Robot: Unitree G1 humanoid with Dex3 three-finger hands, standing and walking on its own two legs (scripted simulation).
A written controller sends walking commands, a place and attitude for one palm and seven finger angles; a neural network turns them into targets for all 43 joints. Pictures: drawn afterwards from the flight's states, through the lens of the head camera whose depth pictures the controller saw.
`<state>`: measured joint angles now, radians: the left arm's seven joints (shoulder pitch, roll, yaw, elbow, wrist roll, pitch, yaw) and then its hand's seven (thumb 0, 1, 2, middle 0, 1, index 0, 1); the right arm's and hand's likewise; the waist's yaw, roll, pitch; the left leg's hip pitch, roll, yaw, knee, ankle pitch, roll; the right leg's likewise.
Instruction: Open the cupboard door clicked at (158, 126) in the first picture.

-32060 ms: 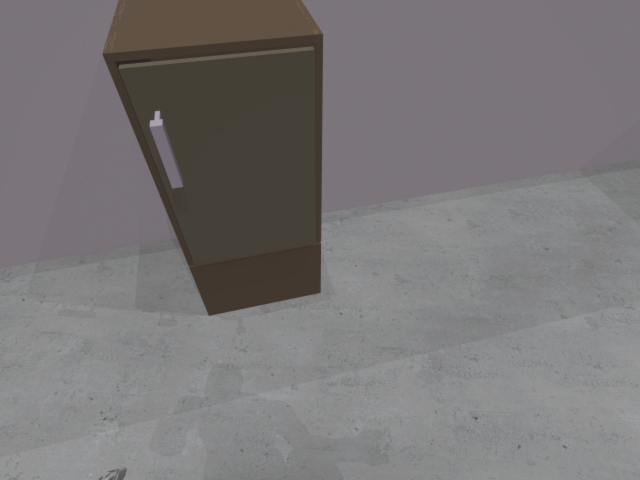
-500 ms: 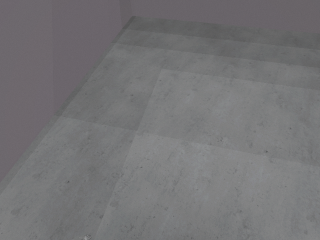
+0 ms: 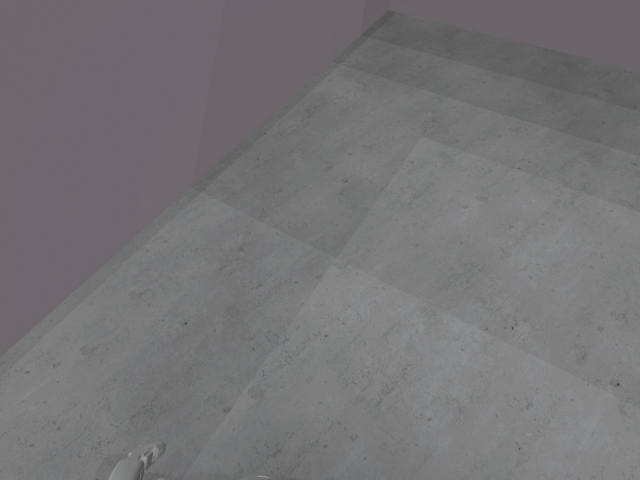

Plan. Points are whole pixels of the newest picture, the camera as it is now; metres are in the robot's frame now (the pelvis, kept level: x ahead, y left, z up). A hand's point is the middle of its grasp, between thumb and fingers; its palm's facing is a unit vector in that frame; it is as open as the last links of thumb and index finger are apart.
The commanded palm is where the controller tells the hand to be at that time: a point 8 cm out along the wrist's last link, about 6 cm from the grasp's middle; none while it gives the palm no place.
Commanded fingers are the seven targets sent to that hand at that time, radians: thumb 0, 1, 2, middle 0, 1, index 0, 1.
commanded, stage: turn to face it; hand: left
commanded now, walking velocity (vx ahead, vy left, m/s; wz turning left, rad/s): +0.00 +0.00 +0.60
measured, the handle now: out of the picture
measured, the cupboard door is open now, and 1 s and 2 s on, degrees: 46 46 46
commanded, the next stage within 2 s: none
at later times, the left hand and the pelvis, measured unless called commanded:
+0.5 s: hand out of the picture -0.03 +0.19 -0.17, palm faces +0.38 -0.89 -0.25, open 7.4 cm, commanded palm none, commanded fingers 0.00 0.90 0.90 -0.20 -0.30 -0.20 -0.30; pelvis +0.01 -0.02 +0.00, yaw +20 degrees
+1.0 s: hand out of the picture -0.01 +0.13 -0.15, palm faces +0.61 -0.76 -0.23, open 7.4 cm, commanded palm none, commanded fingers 0.00 0.90 0.90 -0.20 -0.30 -0.20 -0.30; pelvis +0.03 -0.07 +0.01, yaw +39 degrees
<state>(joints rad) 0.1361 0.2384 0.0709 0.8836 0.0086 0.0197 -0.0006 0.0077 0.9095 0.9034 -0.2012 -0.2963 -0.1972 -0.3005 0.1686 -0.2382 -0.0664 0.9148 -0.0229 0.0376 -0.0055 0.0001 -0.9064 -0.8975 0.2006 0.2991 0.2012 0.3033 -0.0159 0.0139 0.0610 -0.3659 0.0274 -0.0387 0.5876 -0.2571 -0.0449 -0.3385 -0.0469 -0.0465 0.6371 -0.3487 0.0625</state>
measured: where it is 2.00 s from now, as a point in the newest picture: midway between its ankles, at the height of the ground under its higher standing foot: outside the picture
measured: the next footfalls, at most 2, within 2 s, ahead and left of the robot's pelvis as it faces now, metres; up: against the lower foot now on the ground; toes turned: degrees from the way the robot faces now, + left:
left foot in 0.40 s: +0.02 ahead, +0.11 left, +0.00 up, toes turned +22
right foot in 0.74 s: +0.13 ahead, -0.16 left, +0.00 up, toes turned +26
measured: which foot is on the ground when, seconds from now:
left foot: down 0.00-0.00, up 0.02-0.38, down 0.40-0.74, up 0.76-1.00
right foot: down 0.00-0.40, up 0.42-0.72, down 0.74-1.00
